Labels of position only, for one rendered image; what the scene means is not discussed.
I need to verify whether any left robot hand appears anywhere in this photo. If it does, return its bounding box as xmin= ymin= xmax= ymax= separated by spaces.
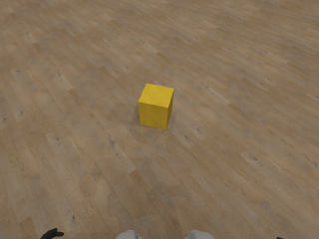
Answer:
xmin=41 ymin=228 xmax=64 ymax=239

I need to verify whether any carton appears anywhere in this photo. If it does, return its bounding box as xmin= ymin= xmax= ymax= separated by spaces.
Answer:
xmin=138 ymin=83 xmax=174 ymax=130

